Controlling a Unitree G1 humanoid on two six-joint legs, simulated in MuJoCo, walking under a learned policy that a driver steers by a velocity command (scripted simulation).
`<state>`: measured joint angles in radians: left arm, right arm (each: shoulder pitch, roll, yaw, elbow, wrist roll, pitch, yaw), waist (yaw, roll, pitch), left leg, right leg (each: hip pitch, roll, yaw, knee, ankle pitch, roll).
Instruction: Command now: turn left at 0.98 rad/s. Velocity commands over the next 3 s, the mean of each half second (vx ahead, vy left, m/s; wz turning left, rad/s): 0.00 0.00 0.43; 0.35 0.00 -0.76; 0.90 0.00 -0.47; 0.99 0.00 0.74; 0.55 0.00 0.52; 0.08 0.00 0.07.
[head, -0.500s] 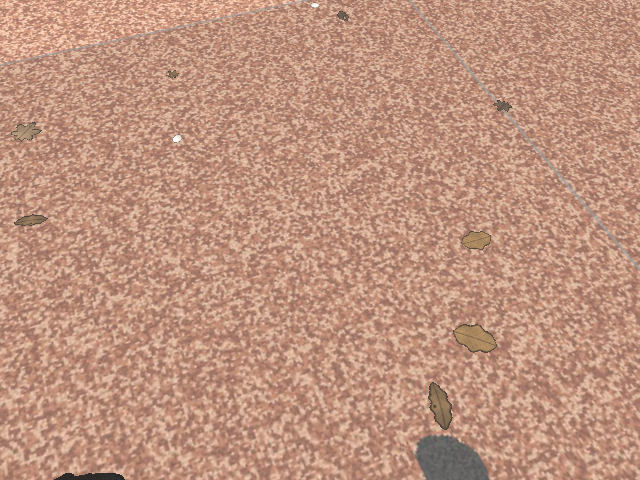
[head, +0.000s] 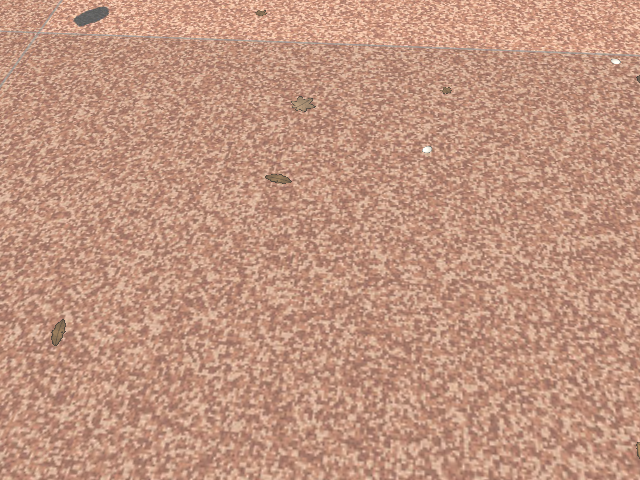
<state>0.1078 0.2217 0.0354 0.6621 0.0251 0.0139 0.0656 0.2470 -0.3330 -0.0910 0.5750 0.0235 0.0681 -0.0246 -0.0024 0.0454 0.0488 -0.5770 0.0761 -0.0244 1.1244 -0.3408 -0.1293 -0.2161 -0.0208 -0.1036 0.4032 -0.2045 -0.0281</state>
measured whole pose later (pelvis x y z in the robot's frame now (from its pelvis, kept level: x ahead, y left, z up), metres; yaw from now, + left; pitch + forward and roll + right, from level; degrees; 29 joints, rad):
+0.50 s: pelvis +0.01 +0.08 +0.00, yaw +9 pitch +0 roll +0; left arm 0.24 0.28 0.07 0.76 -0.03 0.06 0.03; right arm 0.12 -0.18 0.00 0.62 -0.03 0.00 -0.03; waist 0.03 -0.03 0.03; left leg -0.22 -0.01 0.11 0.46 -0.26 0.07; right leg -0.49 -0.07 0.00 1.00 -0.37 0.09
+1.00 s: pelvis +0.14 -0.01 +0.00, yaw -17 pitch +3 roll +1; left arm 0.49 0.27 0.06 0.75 0.01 -0.04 -0.02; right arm 0.12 -0.32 -0.06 0.66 -0.06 -0.03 0.05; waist 0.06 0.06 -0.03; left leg -0.63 0.07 0.00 1.05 -0.24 -0.07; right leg -0.03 0.06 0.06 0.34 -0.35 -0.09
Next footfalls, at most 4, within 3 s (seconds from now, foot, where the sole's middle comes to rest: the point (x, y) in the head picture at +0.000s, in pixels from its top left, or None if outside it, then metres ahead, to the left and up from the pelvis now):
0.18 left None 0.04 0.16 -0.78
0.80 right None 0.04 -0.07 -0.78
1.20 left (351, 459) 0.51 0.00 -0.78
1.58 right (526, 401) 0.62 -0.38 -0.78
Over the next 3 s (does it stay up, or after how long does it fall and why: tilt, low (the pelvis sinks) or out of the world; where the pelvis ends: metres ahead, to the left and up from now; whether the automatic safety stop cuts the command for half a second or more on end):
stays up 1.36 -0.35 -0.01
